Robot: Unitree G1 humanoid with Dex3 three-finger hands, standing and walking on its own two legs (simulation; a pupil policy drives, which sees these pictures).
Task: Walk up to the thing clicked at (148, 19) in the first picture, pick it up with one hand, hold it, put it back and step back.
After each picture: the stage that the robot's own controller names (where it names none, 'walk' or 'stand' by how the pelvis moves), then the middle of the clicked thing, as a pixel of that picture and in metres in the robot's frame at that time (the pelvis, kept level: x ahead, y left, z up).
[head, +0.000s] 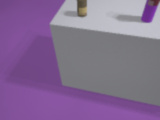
stand; (153, 1) +0.88 -0.40 +0.05
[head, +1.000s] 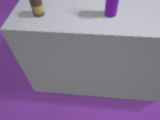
rise first; out of the picture +0.83 -0.14 +0.08
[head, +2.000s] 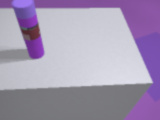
walk; (31, 32) +0.55 +0.22 +0.08
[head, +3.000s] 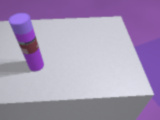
stand; (29, 45) +0.51 +0.23 +0.07
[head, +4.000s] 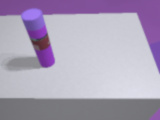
stand; (40, 41) +0.52 +0.18 +0.07
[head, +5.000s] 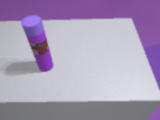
stand; (39, 46) +0.51 +0.19 +0.05
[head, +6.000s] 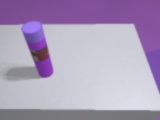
stand; (40, 52) +0.49 +0.19 +0.05
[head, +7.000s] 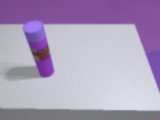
stand; (41, 52) +0.49 +0.19 +0.05
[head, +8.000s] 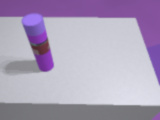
rise first; (40, 46) +0.50 +0.18 +0.05
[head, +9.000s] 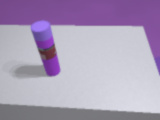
rise first; (47, 51) +0.49 +0.19 +0.06
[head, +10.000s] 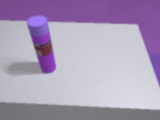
go down; (43, 47) +0.51 +0.17 +0.06
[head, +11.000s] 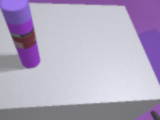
go down; (24, 37) +0.48 +0.17 +0.10
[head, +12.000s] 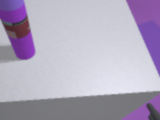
close in; (17, 26) +0.49 +0.18 +0.12
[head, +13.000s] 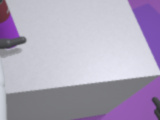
close; out of the picture +0.51 +0.19 +0.15
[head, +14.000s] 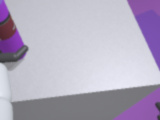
lift; (1, 27) +0.47 +0.19 +0.14
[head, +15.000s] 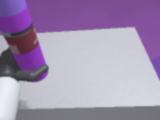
lift; (23, 40) +0.33 +0.16 +0.28
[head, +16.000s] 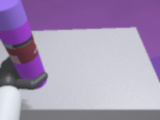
hold; (23, 50) +0.33 +0.17 +0.24
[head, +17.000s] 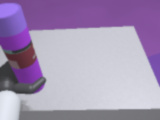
hold; (22, 55) +0.33 +0.17 +0.22
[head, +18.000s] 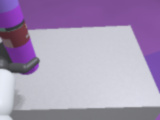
crouch; (15, 35) +0.38 +0.19 +0.25
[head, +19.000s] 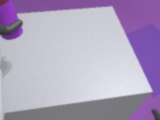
lower; out of the picture +0.52 +0.19 +0.25
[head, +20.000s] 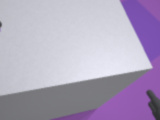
lower; out of the picture +0.55 +0.21 +0.15
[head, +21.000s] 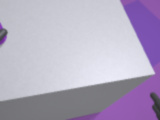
lower; out of the picture +0.53 +0.21 +0.14
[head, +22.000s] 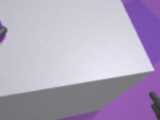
lower; out of the picture +0.53 +0.21 +0.15
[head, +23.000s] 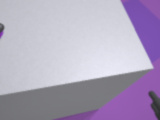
lower; out of the picture +0.54 +0.21 +0.15
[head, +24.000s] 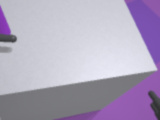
withdraw; out of the picture +0.54 +0.19 +0.15
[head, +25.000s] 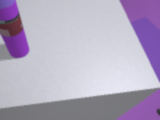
sink last; (9, 25) +0.50 +0.19 +0.12
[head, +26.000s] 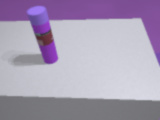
stand; (44, 38) +0.55 +0.20 +0.10
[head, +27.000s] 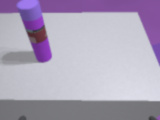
stand; (37, 34) +0.52 +0.19 +0.11
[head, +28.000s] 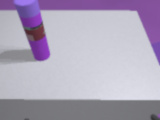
stand; (35, 32) +0.52 +0.19 +0.12
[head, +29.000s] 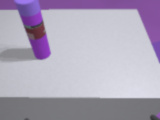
stand; (35, 30) +0.53 +0.19 +0.12
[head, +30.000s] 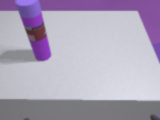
stand; (36, 32) +0.52 +0.19 +0.12
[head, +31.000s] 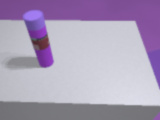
stand; (40, 42) +0.53 +0.20 +0.07
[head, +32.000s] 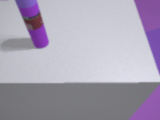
walk; (33, 21) +0.58 +0.21 +0.08
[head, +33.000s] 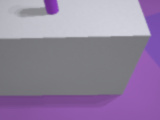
walk; out of the picture +0.82 +0.18 +0.07
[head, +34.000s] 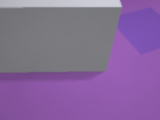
stand; out of the picture +1.14 +0.24 +0.08
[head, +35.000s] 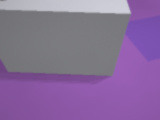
stand; out of the picture +1.17 +0.17 +0.06
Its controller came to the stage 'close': yes
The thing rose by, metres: 0.19
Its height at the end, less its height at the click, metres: +0.00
